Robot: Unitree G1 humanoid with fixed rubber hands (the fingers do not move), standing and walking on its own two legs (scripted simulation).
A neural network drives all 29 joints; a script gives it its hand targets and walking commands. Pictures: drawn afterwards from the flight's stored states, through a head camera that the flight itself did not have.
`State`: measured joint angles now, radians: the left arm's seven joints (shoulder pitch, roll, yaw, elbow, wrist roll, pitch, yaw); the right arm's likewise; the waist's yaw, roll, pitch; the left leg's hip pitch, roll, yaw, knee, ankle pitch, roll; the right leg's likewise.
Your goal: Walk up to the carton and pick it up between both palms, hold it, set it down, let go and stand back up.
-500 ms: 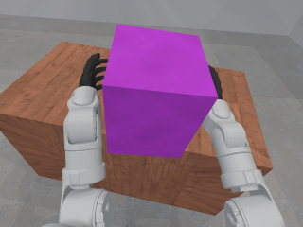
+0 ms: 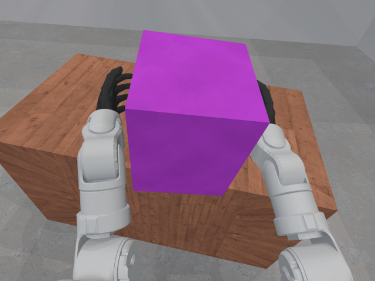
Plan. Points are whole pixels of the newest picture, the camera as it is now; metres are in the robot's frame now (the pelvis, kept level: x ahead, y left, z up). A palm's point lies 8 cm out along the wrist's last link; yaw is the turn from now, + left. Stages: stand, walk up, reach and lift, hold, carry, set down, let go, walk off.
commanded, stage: hold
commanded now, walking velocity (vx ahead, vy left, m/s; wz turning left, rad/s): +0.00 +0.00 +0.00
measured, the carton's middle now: (186, 120) +0.38 +0.01 +0.16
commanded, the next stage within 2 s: none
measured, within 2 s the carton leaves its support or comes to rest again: neither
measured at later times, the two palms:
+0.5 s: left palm (110, 108) +0.36 +0.15 +0.21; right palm (264, 120) +0.36 -0.14 +0.19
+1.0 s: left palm (110, 106) +0.36 +0.15 +0.21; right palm (264, 120) +0.36 -0.14 +0.19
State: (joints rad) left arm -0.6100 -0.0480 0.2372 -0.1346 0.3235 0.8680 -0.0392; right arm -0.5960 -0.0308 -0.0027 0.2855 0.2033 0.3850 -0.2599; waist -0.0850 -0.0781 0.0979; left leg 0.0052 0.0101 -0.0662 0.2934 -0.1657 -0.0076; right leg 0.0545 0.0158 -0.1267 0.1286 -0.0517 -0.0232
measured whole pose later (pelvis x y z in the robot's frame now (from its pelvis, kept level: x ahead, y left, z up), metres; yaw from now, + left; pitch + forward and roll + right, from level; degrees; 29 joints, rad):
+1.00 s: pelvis +0.00 +0.00 +0.00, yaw +0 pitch -8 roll -1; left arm -0.64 -0.05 0.24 -0.10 0.33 0.87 -0.04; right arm -0.61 -0.03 -0.02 0.31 0.19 0.39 -0.25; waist -0.08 -0.07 0.10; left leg 0.01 0.01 -0.05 0.29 -0.16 0.00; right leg 0.06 0.01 -0.12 0.14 -0.06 -0.02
